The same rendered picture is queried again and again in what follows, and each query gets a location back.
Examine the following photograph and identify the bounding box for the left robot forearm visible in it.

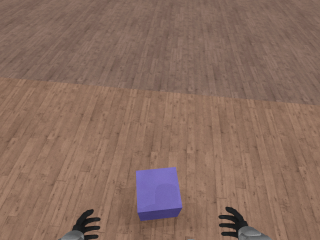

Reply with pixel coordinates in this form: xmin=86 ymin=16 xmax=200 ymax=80
xmin=58 ymin=230 xmax=84 ymax=240

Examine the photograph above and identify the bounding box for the right robot hand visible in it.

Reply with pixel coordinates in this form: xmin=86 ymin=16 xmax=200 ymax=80
xmin=218 ymin=206 xmax=248 ymax=240

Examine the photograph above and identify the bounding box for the left robot hand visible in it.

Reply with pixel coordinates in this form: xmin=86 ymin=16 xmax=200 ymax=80
xmin=72 ymin=209 xmax=101 ymax=240

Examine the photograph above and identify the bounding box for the carton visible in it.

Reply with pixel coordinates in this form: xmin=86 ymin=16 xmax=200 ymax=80
xmin=136 ymin=167 xmax=183 ymax=221

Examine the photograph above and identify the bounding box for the right robot forearm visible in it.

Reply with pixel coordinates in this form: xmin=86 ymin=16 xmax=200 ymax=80
xmin=238 ymin=226 xmax=272 ymax=240

